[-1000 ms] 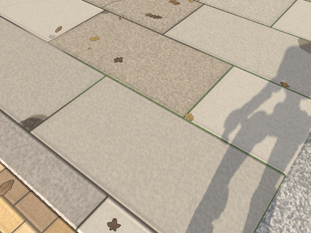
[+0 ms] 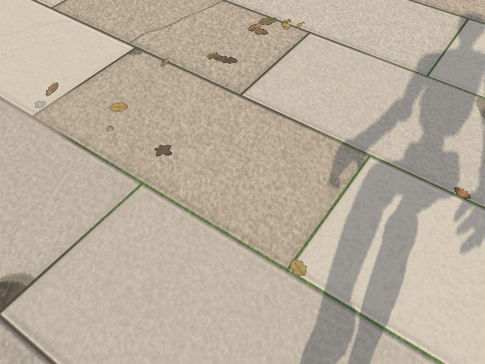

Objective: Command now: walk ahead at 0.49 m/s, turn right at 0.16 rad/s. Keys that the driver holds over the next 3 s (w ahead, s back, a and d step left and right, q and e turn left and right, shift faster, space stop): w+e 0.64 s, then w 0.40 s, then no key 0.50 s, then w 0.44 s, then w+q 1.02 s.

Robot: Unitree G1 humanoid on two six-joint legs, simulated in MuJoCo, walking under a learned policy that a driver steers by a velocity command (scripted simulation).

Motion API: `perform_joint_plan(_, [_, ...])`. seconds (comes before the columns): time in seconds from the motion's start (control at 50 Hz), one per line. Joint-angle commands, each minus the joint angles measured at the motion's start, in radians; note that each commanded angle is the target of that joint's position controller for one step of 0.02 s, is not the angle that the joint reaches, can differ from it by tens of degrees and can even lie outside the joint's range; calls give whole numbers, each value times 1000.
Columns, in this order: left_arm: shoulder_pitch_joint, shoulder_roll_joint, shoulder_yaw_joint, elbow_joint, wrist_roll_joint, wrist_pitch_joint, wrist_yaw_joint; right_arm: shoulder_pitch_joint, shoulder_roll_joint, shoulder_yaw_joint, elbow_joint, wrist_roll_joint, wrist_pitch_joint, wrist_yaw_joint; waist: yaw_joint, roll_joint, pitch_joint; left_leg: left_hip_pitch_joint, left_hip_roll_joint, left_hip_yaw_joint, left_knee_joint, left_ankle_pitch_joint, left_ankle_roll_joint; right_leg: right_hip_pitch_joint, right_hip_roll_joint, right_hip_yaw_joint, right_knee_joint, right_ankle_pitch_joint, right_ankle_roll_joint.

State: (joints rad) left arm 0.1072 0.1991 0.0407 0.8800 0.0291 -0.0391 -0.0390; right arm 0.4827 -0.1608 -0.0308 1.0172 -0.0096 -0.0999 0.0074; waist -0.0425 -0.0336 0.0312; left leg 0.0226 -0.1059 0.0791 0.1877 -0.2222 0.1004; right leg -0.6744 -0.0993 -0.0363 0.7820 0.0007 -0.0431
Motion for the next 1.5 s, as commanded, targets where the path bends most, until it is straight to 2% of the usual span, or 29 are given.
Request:
perform_joint_plan(0.02, [-126,25,-6,-74,-8,-10,-3,59,-117,-16,-19,-5,-16,-13,-8,86,84,-34,281,-89,-78,411,71,11,39,-47,-104,53,-13])
perform_joint_plan(0.12, [-132,39,2,-82,-6,-19,3,64,-134,-16,16,-19,-10,-39,20,98,69,116,327,-4,66,788,50,111,117,-86,-204,-98,-92])
perform_joint_plan(0.18, [177,94,36,15,5,-34,18,34,-179,-25,16,-16,5,-45,153,113,-102,53,313,58,512,971,18,490,196,-101,-296,-148,-171])
perform_joint_plan(0.2, [337,171,63,48,26,-36,26,10,-171,-20,-22,-9,3,-43,218,59,-204,-171,290,76,804,663,2,745,21,124,-302,-229,-234])
perform_joint_plan(0.22, [371,262,86,48,23,-28,31,81,-77,-4,-63,16,-4,-16,154,-192,-307,-609,61,57,1210,-236,-51,1052,-272,691,-387,-229,-429])
perform_joint_plan(0.24, [336,222,80,56,-15,-15,25,-37,-158,-24,-79,-3,-12,-15,159,-31,-270,-744,80,-115,1266,-237,-36,1024,-234,749,-480,-258,-396])
perform_joint_plan(0.26, [237,200,73,39,-21,-13,26,-139,-170,-25,-128,4,-28,-10,127,-11,-124,-778,139,-128,1201,-117,-30,875,-208,585,-511,-182,-352])
perform_joint_plan(0.3, [167,126,56,33,-19,-20,27,-174,-157,-27,-138,-11,-24,-11,56,84,-27,-669,187,-126,1069,-55,-51,646,-128,429,-545,51,-287])
perform_joint_plan(0.4, [227,155,53,50,-31,-46,37,-220,-113,-20,-185,-41,46,2,12,28,-2,-614,200,-88,870,-16,-123,488,-27,304,-585,155,-252])
perform_joint_plan(0.62, [415,179,54,49,-12,-27,51,-624,-145,-2,-356,-17,41,15,147,-40,25,-703,129,-85,454,192,-122,702,-17,386,-490,269,-177])
perform_joint_plan(0.68, [351,203,60,29,-10,-31,62,-518,-175,-9,-340,-13,25,11,79,-55,3,-483,102,-85,334,138,-79,673,-28,384,-420,370,-133])
perform_joint_plan(0.72, [330,205,58,30,-15,-44,49,-271,-223,-32,-264,-18,5,-8,-28,-3,-121,-147,90,-75,261,142,-27,614,42,319,-152,482,-94])
perform_joint_plan(0.74, [343,154,44,4,-21,-53,41,-110,-284,-47,-250,-40,-3,-23,-81,77,-256,81,289,-281,258,-12,23,480,92,272,101,212,-79])
perform_joint_plan(0.76, [508,69,31,10,-59,-48,40,-73,-374,-71,-235,-55,8,-22,-11,330,-365,305,539,-751,167,-51,169,186,261,158,403,-497,-38])
perform_joint_plan(0.78, [493,155,39,34,-21,-38,48,-122,-298,-65,-234,-28,22,-11,9,209,-281,206,519,-856,100,-201,175,79,191,171,492,-496,-51])
perform_joint_plan(0.82, [308,142,36,1,-3,-36,35,-253,-172,-35,-246,-20,17,-1,24,44,-58,-48,418,-557,57,-87,126,81,124,164,440,-334,-43])
perform_joint_plan(0.84, [274,136,36,-11,3,-31,29,-248,-161,-30,-232,-21,11,-3,35,73,-34,-98,375,-462,43,26,103,99,102,157,398,-317,-39])
perform_joint_plan(0.96, [180,95,19,-47,19,-1,3,-132,-171,-28,-146,0,-20,4,62,122,-15,-139,322,-274,-30,259,109,62,57,87,257,-237,-2])
perform_joint_plan(1.04, [-10,70,-6,-106,10,-7,-7,-68,-170,-26,-113,2,-11,5,24,115,29,-151,281,-189,-65,282,92,54,29,19,26,-92,22])
perform_joint_plan(1.1, [-69,50,-22,-112,0,-14,1,-23,-180,-23,-85,0,-7,3,8,117,29,-144,269,-118,9,594,67,164,72,-32,-120,-46,22])
perform_joint_plan(1.18, [-28,78,-18,-84,-1,-29,23,-11,-184,-18,-56,-1,6,-8,28,144,-7,-67,284,-127,148,733,33,291,113,-17,-229,-56,-17])
perform_joint_plan(1.22, [136,112,-4,-17,18,-50,38,-22,-177,-14,-50,12,13,-15,98,87,-72,-97,232,-102,357,675,-6,520,114,-7,-381,91,-50])
perform_joint_plan(1.24, [247,173,9,6,35,-63,46,-7,-150,-4,-75,18,9,-20,122,12,-176,-235,194,-73,538,366,-35,740,-61,134,-312,471,-82])
perform_joint_plan(1.26, [301,223,22,12,28,-53,45,157,-48,18,-60,49,20,-28,81,-189,-340,-427,69,-17,851,-367,-63,972,-351,403,-250,930,-259])
perform_joint_plan(1.28, [296,180,17,10,-33,-38,38,154,-128,-5,-24,34,47,-39,98,-98,-380,-435,65,-105,934,-435,-67,901,-334,428,-285,903,-309])
perform_joint_plan(1.3, [213,139,6,1,-41,-32,39,73,-138,-12,-40,12,59,-37,73,-63,-257,-467,92,-121,951,-392,-73,780,-279,359,-354,735,-287])
perform_joint_plan(1.34, [101,69,-19,-3,-27,-30,53,-31,-112,-11,-53,-16,74,-27,28,-47,-94,-437,140,-129,855,-281,-87,569,-183,251,-454,560,-213])
perform_joint_plan(1.42, [88,75,-25,28,-13,-35,60,11,-58,0,-7,-15,115,-25,-25,-47,-113,-247,127,-89,686,-201,-107,418,-107,137,-503,412,-168])
perform_joint_plan(1.5, [116,99,-18,61,-7,-15,59,-83,-73,3,-4,-14,140,-40,9,-80,-76,-220,124,-71,512,-158,-98,361,-89,173,-565,-104,-153])
